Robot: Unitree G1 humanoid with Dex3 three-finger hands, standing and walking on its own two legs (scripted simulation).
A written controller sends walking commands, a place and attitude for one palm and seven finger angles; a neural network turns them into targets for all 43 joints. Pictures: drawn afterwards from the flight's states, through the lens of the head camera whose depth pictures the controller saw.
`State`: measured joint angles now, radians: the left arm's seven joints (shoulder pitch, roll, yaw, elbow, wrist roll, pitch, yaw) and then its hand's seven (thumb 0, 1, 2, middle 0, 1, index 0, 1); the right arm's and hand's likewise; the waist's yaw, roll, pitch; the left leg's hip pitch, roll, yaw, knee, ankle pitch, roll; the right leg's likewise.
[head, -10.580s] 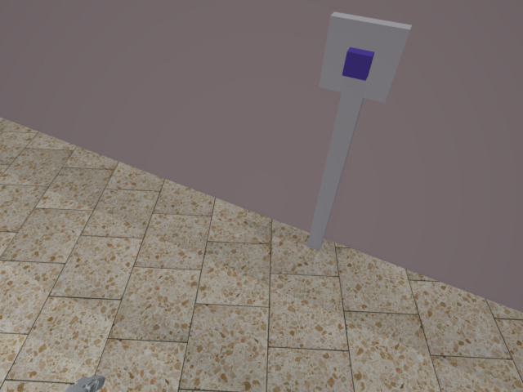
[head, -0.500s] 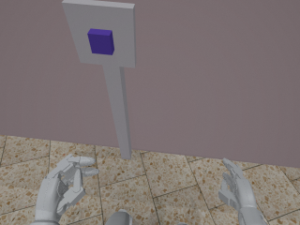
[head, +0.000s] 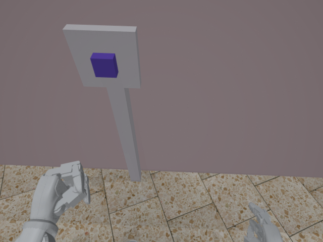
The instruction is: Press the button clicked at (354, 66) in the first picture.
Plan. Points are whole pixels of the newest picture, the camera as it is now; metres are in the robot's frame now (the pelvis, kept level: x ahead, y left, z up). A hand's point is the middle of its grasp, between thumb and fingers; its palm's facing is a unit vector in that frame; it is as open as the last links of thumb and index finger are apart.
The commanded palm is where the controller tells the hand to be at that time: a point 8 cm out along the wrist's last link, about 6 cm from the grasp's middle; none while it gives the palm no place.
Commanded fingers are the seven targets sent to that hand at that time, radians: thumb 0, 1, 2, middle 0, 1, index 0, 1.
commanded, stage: raise the hand and make a fist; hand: left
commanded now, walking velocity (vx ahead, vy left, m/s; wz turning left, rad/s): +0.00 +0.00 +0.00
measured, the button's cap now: (105, 64) +0.53 +0.19 +0.16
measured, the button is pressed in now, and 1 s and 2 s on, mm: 0 0 0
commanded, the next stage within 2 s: aim a knuckle at the button in 0.96 s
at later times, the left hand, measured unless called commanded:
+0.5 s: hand (64, 161) +0.24 +0.20 +0.14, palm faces +0.06 -1.00 -0.07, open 3.1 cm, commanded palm +0.21 +0.26 +0.15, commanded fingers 0.00 0.90 0.90 -1.30 -1.50 -1.30 -1.50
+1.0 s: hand (66, 159) +0.24 +0.19 +0.15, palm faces +0.07 -1.00 -0.05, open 3.1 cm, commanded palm +0.21 +0.24 +0.16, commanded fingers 0.00 0.90 0.90 -1.30 -1.50 -1.30 -1.50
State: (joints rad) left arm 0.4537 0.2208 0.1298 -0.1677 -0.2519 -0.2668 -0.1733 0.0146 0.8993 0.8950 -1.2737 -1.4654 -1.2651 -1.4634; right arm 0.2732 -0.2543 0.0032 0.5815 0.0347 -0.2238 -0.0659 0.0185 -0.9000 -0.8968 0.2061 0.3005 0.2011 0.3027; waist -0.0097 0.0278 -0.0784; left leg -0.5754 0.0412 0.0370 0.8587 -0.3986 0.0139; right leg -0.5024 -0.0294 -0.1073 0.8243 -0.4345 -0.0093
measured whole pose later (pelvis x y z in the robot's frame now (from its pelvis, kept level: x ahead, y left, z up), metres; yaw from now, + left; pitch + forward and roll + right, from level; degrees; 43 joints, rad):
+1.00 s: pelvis +0.01 -0.02 +0.03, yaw +0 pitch -1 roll +0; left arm 0.24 0.27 0.27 -0.11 -0.31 -0.04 -0.27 0.02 0.90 0.89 -1.30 -1.50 -1.30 -1.50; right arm 0.23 -0.25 0.05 0.63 0.05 -0.27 -0.08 0.02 -0.90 -0.90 0.21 0.30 0.20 0.30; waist 0.04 0.04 -0.04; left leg -0.27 0.04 0.04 0.58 -0.28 -0.01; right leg -0.21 -0.01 -0.11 0.56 -0.33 -0.03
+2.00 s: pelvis +0.01 -0.01 +0.03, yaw -1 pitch +3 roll +0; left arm -0.36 0.25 0.21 0.51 -0.19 -0.13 -0.13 0.02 0.90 0.89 -1.30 -1.50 -1.30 -1.50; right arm 0.25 -0.25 0.04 0.67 0.05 -0.12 -0.06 0.01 -0.90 -0.90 0.21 0.30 0.20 0.30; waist -0.02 0.03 -0.03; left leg -0.36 0.04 0.07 0.59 -0.29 0.00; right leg -0.31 -0.02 -0.08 0.60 -0.33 -0.02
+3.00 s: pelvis +0.01 +0.00 +0.02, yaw -2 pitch +7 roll +0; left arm -0.54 0.26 0.25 0.76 -0.16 -0.25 -0.11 0.01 0.90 0.89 -1.30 -1.50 -1.30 -1.50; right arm 0.29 -0.25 0.02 0.65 0.04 -0.03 -0.03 0.01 -0.90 -0.90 0.21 0.30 0.20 0.30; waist -0.05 0.02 -0.07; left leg -0.46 0.04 0.08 0.67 -0.32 0.01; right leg -0.42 -0.01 -0.06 0.65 -0.35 -0.01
